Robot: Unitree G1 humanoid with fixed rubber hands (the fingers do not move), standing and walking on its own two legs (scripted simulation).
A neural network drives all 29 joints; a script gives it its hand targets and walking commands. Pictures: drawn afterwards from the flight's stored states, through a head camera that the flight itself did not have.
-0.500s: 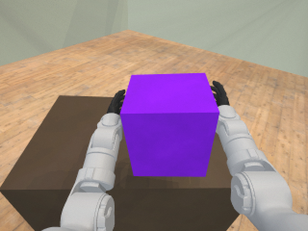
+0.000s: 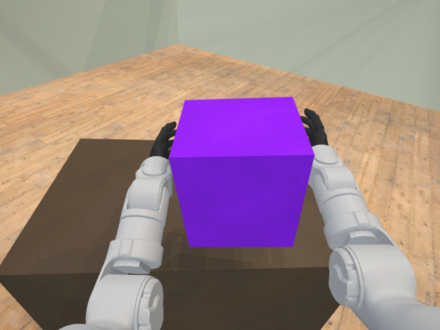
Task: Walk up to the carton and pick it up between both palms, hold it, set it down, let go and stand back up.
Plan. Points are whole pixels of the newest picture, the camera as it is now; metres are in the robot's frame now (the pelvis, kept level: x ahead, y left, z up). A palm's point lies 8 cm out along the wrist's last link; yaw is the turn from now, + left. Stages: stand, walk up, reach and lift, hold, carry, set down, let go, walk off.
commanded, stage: hold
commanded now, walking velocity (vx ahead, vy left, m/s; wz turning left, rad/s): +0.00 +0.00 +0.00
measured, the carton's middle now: (239, 174) +0.36 -0.01 +0.14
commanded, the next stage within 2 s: none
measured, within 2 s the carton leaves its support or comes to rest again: neither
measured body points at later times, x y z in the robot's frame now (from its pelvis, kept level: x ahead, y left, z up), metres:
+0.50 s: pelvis -0.01 +0.00 +0.00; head -0.09 +0.03 +0.44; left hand +0.36 +0.14 +0.17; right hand +0.38 -0.15 +0.21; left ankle +0.02 +0.11 -0.74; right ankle +0.03 -0.12 -0.74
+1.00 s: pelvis -0.01 +0.00 +0.00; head -0.09 +0.03 +0.44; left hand +0.36 +0.14 +0.18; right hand +0.38 -0.15 +0.21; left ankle +0.02 +0.11 -0.74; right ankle +0.03 -0.12 -0.74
